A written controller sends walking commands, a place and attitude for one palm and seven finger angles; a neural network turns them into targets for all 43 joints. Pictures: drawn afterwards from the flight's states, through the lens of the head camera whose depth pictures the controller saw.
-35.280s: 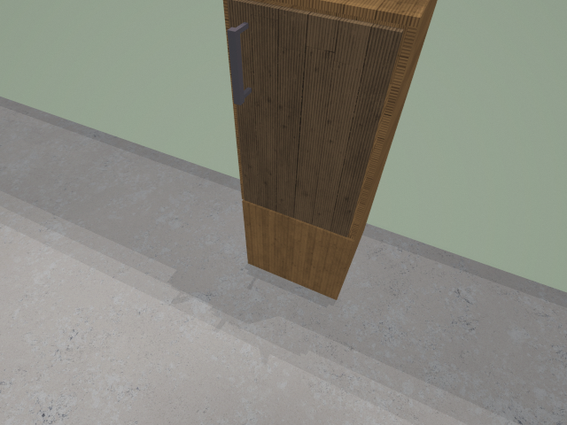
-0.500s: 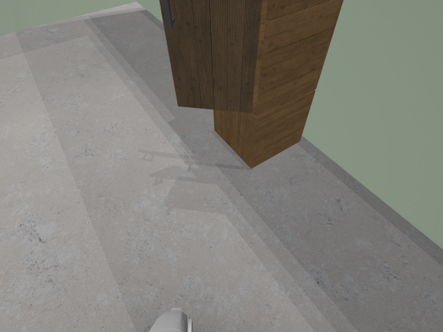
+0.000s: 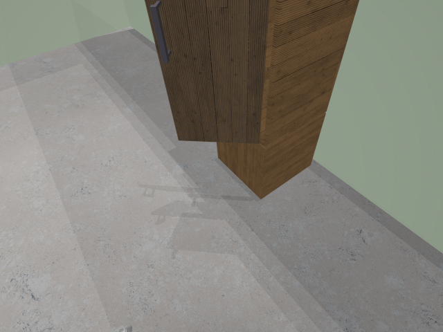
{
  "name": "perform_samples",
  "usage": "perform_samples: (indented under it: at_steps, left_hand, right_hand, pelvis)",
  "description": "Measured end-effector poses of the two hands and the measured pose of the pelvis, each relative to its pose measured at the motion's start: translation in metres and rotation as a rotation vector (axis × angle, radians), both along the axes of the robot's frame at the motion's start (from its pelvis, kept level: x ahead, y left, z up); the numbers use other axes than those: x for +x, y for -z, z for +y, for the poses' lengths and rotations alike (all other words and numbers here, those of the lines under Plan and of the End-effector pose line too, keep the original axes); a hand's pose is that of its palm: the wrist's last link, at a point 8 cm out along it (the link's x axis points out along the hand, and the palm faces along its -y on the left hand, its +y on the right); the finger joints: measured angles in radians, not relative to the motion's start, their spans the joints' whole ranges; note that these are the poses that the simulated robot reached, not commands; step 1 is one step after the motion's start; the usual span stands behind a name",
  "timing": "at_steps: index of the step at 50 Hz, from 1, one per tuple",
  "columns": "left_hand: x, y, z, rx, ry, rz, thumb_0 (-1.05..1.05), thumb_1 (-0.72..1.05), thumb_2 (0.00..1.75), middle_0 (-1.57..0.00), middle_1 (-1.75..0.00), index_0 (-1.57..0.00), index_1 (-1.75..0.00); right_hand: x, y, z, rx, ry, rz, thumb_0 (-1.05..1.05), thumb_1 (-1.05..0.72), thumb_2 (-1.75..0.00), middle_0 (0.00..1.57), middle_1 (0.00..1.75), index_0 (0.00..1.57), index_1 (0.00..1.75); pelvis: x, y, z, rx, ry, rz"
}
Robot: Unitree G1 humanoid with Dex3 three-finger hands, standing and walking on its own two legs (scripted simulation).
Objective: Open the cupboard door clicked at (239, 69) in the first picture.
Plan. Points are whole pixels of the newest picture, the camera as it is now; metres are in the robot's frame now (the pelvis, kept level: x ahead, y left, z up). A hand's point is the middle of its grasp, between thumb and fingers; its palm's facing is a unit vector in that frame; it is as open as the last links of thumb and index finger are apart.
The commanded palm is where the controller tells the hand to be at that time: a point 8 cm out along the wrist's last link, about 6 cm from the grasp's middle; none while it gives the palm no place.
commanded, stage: take the last steps up to it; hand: left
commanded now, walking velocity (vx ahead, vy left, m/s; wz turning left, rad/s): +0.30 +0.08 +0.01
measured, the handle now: (162, 32) +0.88 +0.24 +0.14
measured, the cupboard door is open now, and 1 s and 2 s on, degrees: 47 47 47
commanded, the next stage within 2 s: come to a stop and stand still in 0.56 s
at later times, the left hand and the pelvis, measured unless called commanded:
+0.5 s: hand out of the picture +0.15 +0.25 -0.18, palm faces +0.06 -0.99 -0.15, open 7.4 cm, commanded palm none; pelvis +0.20 +0.08 +0.00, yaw -1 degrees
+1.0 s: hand (146, 217) +0.42 +0.25 -0.16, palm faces -0.02 -0.98 -0.20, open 7.4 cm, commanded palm none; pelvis +0.32 +0.08 +0.01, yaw -1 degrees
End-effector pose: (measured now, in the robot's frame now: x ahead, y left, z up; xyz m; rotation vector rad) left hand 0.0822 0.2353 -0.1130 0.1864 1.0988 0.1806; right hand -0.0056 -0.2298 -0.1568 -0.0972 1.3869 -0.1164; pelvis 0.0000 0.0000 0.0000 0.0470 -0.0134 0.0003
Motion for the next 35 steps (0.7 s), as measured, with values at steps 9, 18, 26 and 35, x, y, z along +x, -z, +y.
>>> perform_samples:
  at_steps: [9,18,26,35]
  left_hand:
    - [0.01,-0.007,0.004,-0.017,-0.044,0.16,0.0,0.95,0.89,-0.2,-0.3,-0.2,-0.3]
    - [-0.001,0.015,0.026,-0.106,-0.143,0.388,0.01,0.92,0.89,-0.2,-0.3,-0.2,-0.3]
    - [0.079,0.032,0.069,-0.103,-0.086,0.409,0.01,0.91,0.89,-0.2,-0.3,-0.19,-0.3]
    - [0.247,0.006,0.088,-0.028,0.022,0.137,0.02,0.94,0.89,-0.2,-0.3,-0.19,-0.3]
  right_hand:
    - [0.082,-0.029,0.011,0.002,0.015,-0.014,0.01,-0.91,-0.9,0.19,0.29,0.2,0.3]
    - [0.215,-0.032,0.049,-0.029,-0.087,-0.108,0.01,-0.92,-0.9,0.19,0.29,0.2,0.3]
    - [0.28,-0.03,0.087,-0.077,-0.041,-0.208,0.01,-0.92,-0.9,0.19,0.29,0.2,0.3]
    - [0.271,-0.028,0.091,-0.051,0.028,-0.053,0.0,-0.93,-0.9,0.2,0.29,0.2,0.3]
  pelvis:
    - [0.07,-0.024,0.006,-0.022,-0.008,0.03]
    - [0.148,-0.014,0.049,-0.036,-0.022,0.021]
    - [0.206,-0.004,0.084,-0.037,0.023,0.016]
    - [0.265,-0.016,0.088,-0.032,0.04,0.019]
